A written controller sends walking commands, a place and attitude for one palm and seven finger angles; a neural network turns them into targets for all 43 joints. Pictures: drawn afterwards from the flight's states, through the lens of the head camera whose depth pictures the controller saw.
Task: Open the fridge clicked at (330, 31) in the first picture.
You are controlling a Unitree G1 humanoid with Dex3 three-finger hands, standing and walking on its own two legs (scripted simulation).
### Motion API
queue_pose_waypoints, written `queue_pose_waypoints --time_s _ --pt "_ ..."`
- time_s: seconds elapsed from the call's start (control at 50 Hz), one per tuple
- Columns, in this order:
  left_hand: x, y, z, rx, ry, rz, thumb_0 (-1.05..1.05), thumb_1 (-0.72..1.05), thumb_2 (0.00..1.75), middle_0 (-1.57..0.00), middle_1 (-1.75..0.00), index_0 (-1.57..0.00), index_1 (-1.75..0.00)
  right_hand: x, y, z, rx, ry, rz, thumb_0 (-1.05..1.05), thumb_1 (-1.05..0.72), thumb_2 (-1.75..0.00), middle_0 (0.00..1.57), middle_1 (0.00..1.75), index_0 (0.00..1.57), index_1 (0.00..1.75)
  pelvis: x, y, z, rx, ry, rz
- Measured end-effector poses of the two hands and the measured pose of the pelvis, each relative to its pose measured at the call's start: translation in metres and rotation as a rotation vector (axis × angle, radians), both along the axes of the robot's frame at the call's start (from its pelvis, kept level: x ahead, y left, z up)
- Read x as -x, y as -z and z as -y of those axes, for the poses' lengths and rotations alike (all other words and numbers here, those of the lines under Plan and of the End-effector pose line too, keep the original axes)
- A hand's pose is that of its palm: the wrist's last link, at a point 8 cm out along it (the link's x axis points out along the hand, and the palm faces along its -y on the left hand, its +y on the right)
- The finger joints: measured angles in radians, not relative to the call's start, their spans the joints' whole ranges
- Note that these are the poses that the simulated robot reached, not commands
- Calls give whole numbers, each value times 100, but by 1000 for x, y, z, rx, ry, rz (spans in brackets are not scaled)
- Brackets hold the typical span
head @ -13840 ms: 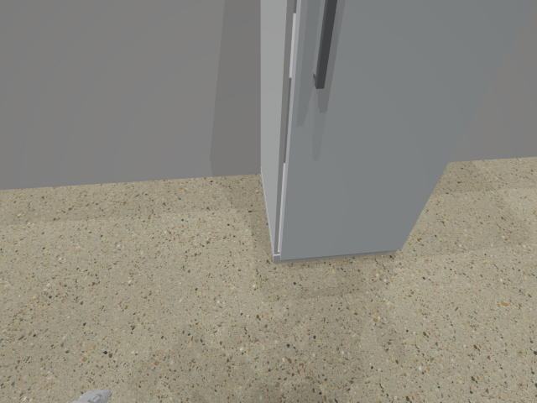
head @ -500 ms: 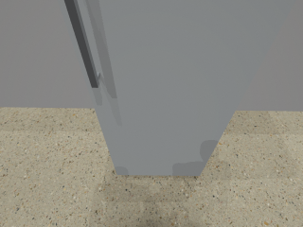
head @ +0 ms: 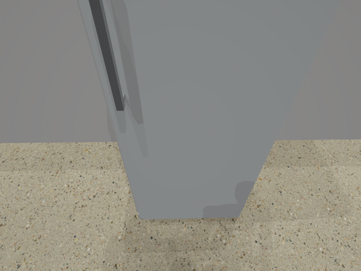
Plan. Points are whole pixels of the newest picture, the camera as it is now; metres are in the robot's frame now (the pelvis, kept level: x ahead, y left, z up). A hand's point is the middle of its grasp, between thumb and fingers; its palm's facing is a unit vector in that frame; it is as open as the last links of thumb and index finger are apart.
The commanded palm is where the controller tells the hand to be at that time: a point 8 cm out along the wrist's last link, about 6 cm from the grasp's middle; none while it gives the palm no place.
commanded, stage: come to a stop and stand still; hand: left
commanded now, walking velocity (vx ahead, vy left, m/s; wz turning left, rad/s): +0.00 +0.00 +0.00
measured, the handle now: (108, 43) +0.49 +0.17 +0.28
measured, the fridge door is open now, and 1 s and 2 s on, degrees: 0 0 0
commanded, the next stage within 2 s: look again from close up in 1.00 s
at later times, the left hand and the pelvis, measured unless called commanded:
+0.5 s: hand out of the picture -0.04 +0.17 -0.17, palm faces +0.04 -0.98 -0.18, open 7.4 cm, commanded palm none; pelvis +0.00 +0.01 +0.01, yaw +0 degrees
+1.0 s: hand out of the picture +0.02 +0.16 -0.17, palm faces +0.02 -0.98 -0.20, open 7.3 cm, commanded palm none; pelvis +0.01 -0.01 +0.01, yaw +0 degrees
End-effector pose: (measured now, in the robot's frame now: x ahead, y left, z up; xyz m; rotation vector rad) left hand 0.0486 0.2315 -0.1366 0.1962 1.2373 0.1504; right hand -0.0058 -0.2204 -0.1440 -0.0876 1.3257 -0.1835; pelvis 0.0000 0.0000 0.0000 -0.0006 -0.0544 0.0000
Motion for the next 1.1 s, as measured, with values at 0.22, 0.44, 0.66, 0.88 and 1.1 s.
queue_pose_waypoints --time_s 0.22,0.44,0.66,0.88,1.1 --pt "48 -2 -16 2 -41 -55 0 91 90 -20 -30 -20 -30 -13 -3 -10 5 -59 42 2 -92 -90 20 30 20 30 9 -1 -15 -3 -12 -11" --pt "91 1 4 43 -70 -176 1 91 90 -20 -30 -20 -30 -23 -8 -1 17 -70 46 1 -91 -90 20 30 20 30 6 -5 -9 -5 -6 -21" --pt "68 0 23 59 -50 -141 1 91 90 -20 -30 -20 -30 -15 -7 5 4 -57 -2 1 -91 -90 20 30 20 30 1 -7 3 -7 -5 -24" --pt "40 -2 23 36 -33 -102 1 92 90 -20 -30 -20 -30 -2 -6 6 -16 -36 -57 1 -91 -90 20 30 20 30 -6 -8 12 -5 -4 -26" --pt "34 -2 24 36 -41 -104 1 92 90 -20 -30 -20 -30 -4 -7 6 -18 -35 -76 1 -90 -90 20 30 20 30 -11 -9 14 -3 -5 -25"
